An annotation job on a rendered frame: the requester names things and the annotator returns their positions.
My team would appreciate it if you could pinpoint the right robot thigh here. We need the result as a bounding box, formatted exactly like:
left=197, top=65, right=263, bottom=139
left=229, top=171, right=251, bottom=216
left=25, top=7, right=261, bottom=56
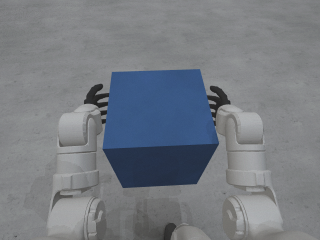
left=171, top=226, right=211, bottom=240

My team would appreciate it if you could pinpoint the right robot foot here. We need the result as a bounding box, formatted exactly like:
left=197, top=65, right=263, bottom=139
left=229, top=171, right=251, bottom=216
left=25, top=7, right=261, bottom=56
left=164, top=223, right=176, bottom=240

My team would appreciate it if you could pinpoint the left robot hand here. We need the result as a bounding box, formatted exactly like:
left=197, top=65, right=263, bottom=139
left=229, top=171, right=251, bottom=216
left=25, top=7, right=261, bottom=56
left=84, top=84, right=109, bottom=124

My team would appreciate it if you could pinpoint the right robot hand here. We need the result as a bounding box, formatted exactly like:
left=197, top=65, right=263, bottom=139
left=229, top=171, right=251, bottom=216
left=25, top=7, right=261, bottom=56
left=207, top=85, right=231, bottom=126

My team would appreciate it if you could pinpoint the carton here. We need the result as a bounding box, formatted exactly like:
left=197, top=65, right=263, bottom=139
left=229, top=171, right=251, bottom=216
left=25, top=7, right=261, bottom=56
left=102, top=69, right=219, bottom=188

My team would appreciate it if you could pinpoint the left robot forearm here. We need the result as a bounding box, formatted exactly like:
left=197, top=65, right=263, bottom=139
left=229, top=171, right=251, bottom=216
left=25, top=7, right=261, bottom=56
left=46, top=103, right=103, bottom=236

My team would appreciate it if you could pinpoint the robot left upper arm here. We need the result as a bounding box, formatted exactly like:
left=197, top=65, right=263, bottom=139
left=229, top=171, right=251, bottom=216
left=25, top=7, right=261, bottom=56
left=30, top=196, right=107, bottom=240

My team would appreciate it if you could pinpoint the right robot forearm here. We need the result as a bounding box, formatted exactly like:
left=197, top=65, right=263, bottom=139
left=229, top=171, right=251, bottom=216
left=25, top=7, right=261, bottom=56
left=215, top=104, right=283, bottom=228

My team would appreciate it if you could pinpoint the robot right upper arm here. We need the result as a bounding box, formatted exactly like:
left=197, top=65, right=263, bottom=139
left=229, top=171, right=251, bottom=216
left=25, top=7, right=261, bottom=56
left=222, top=194, right=319, bottom=240

